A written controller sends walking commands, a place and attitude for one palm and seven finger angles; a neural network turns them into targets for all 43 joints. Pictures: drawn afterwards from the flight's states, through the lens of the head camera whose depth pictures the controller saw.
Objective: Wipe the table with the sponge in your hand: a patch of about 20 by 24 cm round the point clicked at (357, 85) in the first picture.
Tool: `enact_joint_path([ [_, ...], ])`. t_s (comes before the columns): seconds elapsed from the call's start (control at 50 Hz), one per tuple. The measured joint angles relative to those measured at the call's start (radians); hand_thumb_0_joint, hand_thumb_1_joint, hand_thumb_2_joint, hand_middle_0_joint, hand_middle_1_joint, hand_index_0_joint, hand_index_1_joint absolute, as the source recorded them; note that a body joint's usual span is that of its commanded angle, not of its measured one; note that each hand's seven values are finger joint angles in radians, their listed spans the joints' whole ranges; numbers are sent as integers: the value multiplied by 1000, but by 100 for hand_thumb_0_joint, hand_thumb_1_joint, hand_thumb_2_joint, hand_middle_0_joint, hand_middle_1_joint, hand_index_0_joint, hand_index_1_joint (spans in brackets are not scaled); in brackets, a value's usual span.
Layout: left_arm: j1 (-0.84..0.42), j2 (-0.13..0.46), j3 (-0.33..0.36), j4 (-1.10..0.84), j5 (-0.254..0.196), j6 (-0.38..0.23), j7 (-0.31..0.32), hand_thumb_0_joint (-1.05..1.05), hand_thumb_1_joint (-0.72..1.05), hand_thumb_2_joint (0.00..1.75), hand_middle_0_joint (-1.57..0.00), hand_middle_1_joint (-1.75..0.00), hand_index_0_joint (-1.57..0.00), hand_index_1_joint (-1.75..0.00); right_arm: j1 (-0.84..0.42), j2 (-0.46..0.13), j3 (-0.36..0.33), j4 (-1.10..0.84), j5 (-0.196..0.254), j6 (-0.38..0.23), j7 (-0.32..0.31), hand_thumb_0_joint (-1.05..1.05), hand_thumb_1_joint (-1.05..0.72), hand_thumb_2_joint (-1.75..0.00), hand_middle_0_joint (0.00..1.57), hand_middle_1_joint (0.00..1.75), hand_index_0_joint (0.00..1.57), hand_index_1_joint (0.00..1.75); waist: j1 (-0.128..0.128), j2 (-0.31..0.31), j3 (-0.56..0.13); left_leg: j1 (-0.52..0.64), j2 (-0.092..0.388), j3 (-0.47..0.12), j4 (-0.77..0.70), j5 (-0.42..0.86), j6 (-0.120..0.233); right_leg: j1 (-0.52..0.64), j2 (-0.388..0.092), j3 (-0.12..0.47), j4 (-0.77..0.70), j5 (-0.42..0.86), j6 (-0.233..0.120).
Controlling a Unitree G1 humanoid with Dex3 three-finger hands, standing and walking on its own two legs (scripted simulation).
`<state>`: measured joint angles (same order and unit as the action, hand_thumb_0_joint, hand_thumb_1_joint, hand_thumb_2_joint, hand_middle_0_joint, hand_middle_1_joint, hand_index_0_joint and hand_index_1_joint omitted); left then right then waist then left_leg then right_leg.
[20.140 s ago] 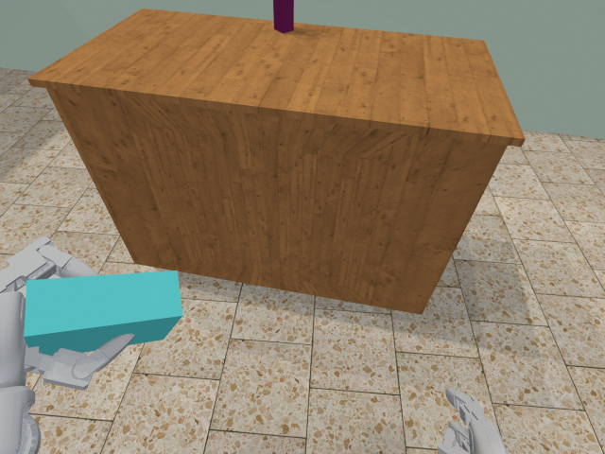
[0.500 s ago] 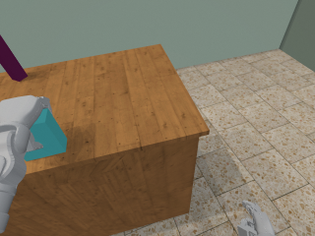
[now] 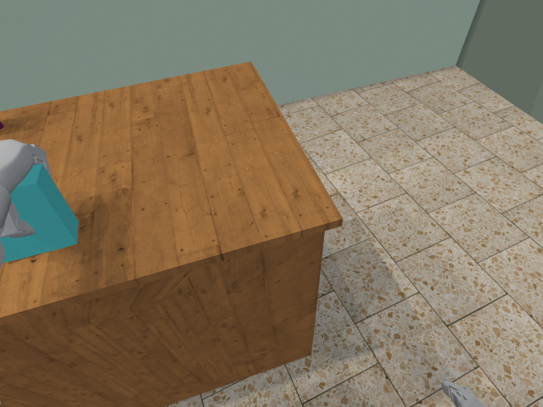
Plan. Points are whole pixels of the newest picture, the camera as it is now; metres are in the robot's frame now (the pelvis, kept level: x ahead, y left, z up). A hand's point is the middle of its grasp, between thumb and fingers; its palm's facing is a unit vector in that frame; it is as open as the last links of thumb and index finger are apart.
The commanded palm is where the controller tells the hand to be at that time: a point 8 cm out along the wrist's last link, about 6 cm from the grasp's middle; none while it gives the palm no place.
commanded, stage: wipe forward along the first lane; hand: left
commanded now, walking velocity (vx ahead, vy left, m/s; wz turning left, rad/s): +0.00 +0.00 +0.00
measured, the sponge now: (30, 224) +0.32 +0.40 +0.11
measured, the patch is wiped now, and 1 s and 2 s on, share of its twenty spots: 0.20 0.50 0.65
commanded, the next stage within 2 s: slide across to the middle lane in 1.10 s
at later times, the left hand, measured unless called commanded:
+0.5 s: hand (22, 174) +0.38 +0.41 +0.16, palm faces -0.15 +0.05 -0.99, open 9.2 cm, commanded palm +0.36 +0.41 +0.18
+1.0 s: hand (23, 159) +0.41 +0.43 +0.16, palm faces -0.16 +0.04 -0.99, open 9.2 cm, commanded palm +0.41 +0.43 +0.18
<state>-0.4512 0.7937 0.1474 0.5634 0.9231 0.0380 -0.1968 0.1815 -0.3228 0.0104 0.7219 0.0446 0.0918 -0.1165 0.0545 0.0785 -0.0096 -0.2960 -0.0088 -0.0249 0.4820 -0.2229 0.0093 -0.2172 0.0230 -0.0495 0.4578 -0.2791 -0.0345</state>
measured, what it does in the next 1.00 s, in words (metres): stands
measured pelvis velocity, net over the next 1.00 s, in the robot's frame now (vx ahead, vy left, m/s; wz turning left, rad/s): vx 0.00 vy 0.02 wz -0.03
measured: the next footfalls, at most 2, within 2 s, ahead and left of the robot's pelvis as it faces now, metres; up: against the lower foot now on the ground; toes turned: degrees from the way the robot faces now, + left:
none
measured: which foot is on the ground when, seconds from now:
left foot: down 0.00-1.00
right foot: down 0.00-1.00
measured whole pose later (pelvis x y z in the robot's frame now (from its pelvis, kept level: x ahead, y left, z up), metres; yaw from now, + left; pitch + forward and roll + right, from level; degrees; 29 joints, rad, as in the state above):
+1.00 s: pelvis +0.00 +0.02 -0.01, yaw -2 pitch +10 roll -2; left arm -0.82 0.93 0.14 1.03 1.06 -0.14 -0.13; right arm 0.32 -0.32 -0.01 0.72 0.06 0.14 -0.09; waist -0.01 0.04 -0.06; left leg -0.48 -0.01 0.00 0.56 -0.25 0.04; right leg -0.39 0.02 -0.02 0.50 -0.28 -0.01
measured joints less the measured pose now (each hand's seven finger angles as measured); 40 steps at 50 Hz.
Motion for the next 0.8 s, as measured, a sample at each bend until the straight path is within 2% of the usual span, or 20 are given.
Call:
enact_joint_path([
  [0.14,-58,21,5,87,22,-47,19,2,-48,112,-83,-139,-83,-144,41,-4,-15,6,5,12,8,1,-91,-90,20,30,20,30,-11,-2,-12,-41,0,4,22,-11,4,-39,0,4,17,-7,3],
  [0.36,-160,46,-6,227,49,-86,42,1,-49,113,-83,-139,-83,-144,72,6,-18,14,12,24,22,1,-91,-90,20,30,20,30,-23,-9,-30,-83,-3,11,41,-20,12,-82,-4,11,31,-12,11],
  [0.5,-206,57,-14,278,75,-118,49,1,-49,113,-84,-139,-84,-144,85,9,-21,5,12,31,29,1,-91,-90,20,30,20,30,-28,-14,-37,-104,-5,17,48,-22,17,-102,-6,17,34,-9,16],
  [0.6,-218,62,-5,298,77,-138,66,1,-49,113,-84,-139,-84,-144,93,9,-22,3,14,36,32,1,-91,-90,20,30,20,30,-29,-18,-42,-114,-5,22,53,-24,21,-112,-7,22,37,-8,19],
  [0.8,-329,93,-33,413,112,-129,73,1,-49,113,-83,-140,-83,-145,104,7,-14,4,16,36,30,1,-91,-90,20,30,20,30,-49,-33,-44,-145,-6,19,61,-21,24,-137,-7,19,34,-1,22],
])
